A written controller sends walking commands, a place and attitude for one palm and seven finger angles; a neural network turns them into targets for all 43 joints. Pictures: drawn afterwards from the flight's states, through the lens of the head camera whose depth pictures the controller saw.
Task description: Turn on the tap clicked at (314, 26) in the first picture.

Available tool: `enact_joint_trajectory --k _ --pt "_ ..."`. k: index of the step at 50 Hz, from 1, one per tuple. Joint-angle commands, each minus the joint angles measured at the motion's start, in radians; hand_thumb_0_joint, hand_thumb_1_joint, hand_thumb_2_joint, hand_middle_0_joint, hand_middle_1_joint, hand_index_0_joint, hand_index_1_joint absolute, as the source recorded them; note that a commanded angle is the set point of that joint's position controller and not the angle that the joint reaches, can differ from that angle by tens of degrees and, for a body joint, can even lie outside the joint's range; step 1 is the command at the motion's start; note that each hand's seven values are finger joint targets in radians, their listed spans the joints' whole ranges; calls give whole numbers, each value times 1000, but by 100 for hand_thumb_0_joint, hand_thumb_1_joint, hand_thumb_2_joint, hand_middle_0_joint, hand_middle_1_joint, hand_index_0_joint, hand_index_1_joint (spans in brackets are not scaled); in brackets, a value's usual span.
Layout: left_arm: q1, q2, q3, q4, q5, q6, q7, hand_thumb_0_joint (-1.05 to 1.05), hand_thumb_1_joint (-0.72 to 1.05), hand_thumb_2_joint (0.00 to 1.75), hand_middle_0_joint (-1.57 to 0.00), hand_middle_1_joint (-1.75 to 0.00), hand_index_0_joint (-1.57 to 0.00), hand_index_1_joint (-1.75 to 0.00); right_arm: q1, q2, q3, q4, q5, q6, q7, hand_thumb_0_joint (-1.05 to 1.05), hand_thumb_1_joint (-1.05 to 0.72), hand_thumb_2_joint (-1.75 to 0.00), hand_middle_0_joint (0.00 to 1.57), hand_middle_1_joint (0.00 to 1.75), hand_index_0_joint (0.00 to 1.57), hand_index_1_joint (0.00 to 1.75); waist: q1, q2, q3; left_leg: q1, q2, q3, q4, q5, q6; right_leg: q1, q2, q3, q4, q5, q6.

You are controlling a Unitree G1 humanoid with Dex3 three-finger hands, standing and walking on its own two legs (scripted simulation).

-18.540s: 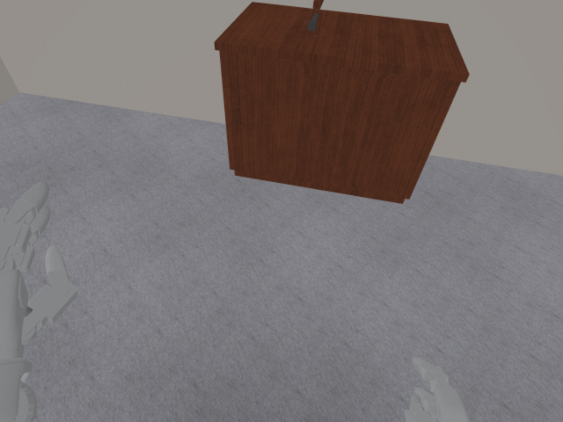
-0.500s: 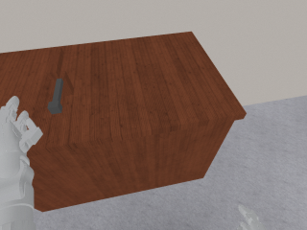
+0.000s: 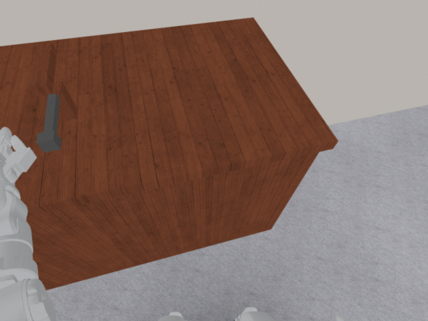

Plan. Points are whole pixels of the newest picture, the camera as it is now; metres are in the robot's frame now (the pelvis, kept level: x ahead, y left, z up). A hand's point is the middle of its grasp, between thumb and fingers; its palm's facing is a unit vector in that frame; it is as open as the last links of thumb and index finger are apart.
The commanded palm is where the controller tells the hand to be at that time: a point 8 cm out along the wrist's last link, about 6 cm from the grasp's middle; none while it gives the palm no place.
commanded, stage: reach beside the lever's end, fingers flat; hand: left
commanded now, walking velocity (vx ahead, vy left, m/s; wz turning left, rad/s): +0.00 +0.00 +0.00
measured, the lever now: (49, 141) +0.42 +0.31 +0.08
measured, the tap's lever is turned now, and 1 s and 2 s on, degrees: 0 3 26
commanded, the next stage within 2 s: push the lever round in 0.46 s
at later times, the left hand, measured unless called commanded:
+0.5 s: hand (29, 153) +0.39 +0.34 +0.08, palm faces +0.50 -0.86 -0.08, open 7.8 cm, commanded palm +0.35 +0.38 +0.08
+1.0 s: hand (47, 153) +0.39 +0.31 +0.08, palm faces +0.49 -0.87 -0.08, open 7.7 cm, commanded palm +0.35 +0.34 +0.08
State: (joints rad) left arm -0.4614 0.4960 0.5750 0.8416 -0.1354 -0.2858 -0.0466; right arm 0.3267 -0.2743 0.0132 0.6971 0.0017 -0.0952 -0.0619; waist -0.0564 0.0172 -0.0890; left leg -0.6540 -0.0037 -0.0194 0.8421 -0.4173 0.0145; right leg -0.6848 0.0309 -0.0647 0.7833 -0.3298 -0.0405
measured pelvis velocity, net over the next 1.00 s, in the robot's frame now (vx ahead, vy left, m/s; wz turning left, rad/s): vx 0.00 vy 0.00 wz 0.00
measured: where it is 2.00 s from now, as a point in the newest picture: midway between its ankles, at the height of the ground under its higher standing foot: outside the picture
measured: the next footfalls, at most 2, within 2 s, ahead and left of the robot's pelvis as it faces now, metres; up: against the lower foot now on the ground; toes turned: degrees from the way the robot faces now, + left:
none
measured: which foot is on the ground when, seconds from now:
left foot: down 0.00-1.00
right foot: down 0.00-1.00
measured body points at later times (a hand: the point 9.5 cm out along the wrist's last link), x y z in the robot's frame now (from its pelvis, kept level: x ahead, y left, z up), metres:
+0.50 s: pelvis +0.01 +0.01 +0.00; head +0.08 +0.02 +0.44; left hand +0.36 +0.39 +0.08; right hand +0.07 -0.25 -0.12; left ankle -0.01 +0.11 -0.70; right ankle +0.03 -0.10 -0.70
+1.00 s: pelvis +0.00 +0.00 +0.00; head +0.07 +0.01 +0.44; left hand +0.36 +0.35 +0.08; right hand +0.09 -0.26 -0.12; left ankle -0.01 +0.11 -0.70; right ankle +0.03 -0.10 -0.70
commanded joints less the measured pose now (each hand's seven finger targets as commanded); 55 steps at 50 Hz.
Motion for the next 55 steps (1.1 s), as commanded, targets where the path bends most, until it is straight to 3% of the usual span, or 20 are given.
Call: enact_joint_trajectory --k 1,3,5,8,11,12,14,16,19,26,30,32,35,37,40,43,47,51,53,55 --pt "-337 364 59 -157 -5 -94 -10 0 90 90 -15 -15 -15 -15 83 -164 -62 -80 -5 -14 -11 0 -90 -90 20 30 20 30 6 70 -324 49 -1 -22 -96 285 12 241 -1 59 -56 248 20" --pt "-376 394 70 -137 5 -105 -16 0 90 90 -15 -15 -15 -15 94 -168 -63 -77 -7 -6 -12 0 -90 -90 20 30 20 30 4 100 -332 52 -2 -26 -86 297 11 221 0 60 -47 243 16" --pt "-369 359 34 -159 8 -114 -22 0 90 90 -15 -15 -15 -15 100 -163 -63 -89 -6 1 -8 0 -90 -90 20 30 20 30 9 139 -358 89 2 -32 -91 326 2 208 2 53 -44 237 12" --pt "-357 336 25 -173 -2 -118 -17 0 90 90 -15 -15 -15 -15 108 -168 -69 -87 -7 9 -6 0 -90 -90 20 30 20 30 3 121 -370 126 11 -45 -85 368 -5 180 10 43 -44 232 10" --pt "-305 332 38 -186 -11 -110 -8 0 90 90 -15 -15 -15 -15 109 -167 -70 -93 -4 17 -2 0 -90 -90 20 30 20 30 21 103 -382 118 10 -46 -94 366 -10 201 11 42 -46 228 12" --pt "-304 327 35 -199 -12 -105 -1 0 90 90 -15 -15 -15 -15 100 -164 -68 -96 -4 19 -1 0 -90 -90 20 30 20 30 20 123 -363 112 8 -39 -97 356 -8 203 10 44 -50 230 12" --pt "-271 354 67 -215 -5 -101 13 0 90 90 -15 -15 -15 -15 103 -164 -69 -102 -5 25 -1 0 -90 -90 20 30 20 30 33 108 -372 110 10 -45 -101 388 -12 220 11 42 -45 240 11" --pt "-269 318 38 -263 -3 -99 23 0 90 90 -15 -15 -15 -15 90 -157 -67 -111 -4 26 3 0 -90 -90 20 30 20 30 25 141 -361 129 11 -41 -104 387 -14 205 13 41 -49 229 11" --pt "-261 328 58 -298 -4 -104 34 0 90 90 -15 -15 -15 -15 91 -156 -69 -105 -8 27 1 0 -90 -90 20 30 20 30 23 118 -374 148 17 -45 -99 442 -18 216 16 40 -46 257 11" --pt "-247 292 29 -261 -14 -76 7 0 90 90 -15 -15 -15 -15 67 -152 -64 -107 2 22 -7 0 -90 -90 20 30 20 30 9 107 -295 103 10 -35 -112 326 -10 201 13 42 -65 212 10" --pt "-304 263 -14 -283 -14 -84 -1 0 90 90 -15 -15 -15 -15 63 -150 -62 -106 2 13 -13 0 -90 -90 20 30 20 30 3 119 -311 129 11 -51 -114 308 -17 179 11 38 -62 187 6" --pt "-332 215 -60 -290 -16 -87 -1 0 90 90 -15 -15 -15 -15 60 -148 -62 -102 2 8 -14 0 -90 -90 20 30 20 30 -8 125 -311 147 10 -54 -110 313 -21 161 10 36 -62 183 6" --pt "-327 201 -72 -284 -13 -83 13 0 90 90 -15 -15 -15 -15 59 -147 -62 -98 3 7 -14 0 -90 -90 20 30 20 30 -2 120 -319 158 12 -60 -108 342 -29 162 8 34 -60 193 5" --pt "-350 198 -76 -299 -9 -79 28 0 90 90 -15 -15 -15 -15 55 -147 -62 -97 2 7 -12 0 -90 -90 20 30 20 30 -3 118 -328 157 9 -60 -110 322 -29 163 6 33 -60 188 6" --pt "-315 227 -40 -323 1 -79 58 0 90 90 -15 -15 -15 -15 53 -142 -62 -106 -1 10 -7 0 -90 -90 20 30 20 30 21 116 -370 155 6 -51 -107 361 -26 213 4 40 -54 229 6" --pt "-281 226 -32 -329 14 -80 84 0 90 90 -15 -15 -15 -15 47 -139 -59 -112 -4 15 -3 0 -90 -90 20 30 20 30 27 110 -349 142 6 -48 -106 390 -25 227 4 39 -53 250 5" --pt "-293 184 -67 -335 14 -82 90 0 90 90 -15 -15 -15 -15 36 -133 -58 -111 -2 15 -1 0 -90 -90 20 30 20 30 10 96 -329 120 3 -32 -107 325 -12 233 4 47 -62 243 9" --pt "-298 198 -53 -315 9 -82 89 0 90 90 -15 -15 -15 -15 35 -136 -57 -106 -2 15 -6 0 -90 -90 20 30 20 30 7 60 -325 85 -2 -23 -111 276 2 268 -1 57 -73 245 13" --pt "-303 221 -40 -309 15 -84 88 0 90 90 -15 -15 -15 -15 36 -136 -55 -103 -1 17 -9 0 -90 -90 20 30 20 30 11 97 -322 83 -2 -23 -112 268 4 267 -2 62 -73 241 9" --pt "-329 193 -67 -297 11 -84 86 0 90 90 -15 -15 -15 -15 35 -135 -55 -99 -1 13 -10 0 -90 -90 20 30 20 30 -2 64 -312 73 -3 -22 -112 243 8 261 -3 64 -77 230 14"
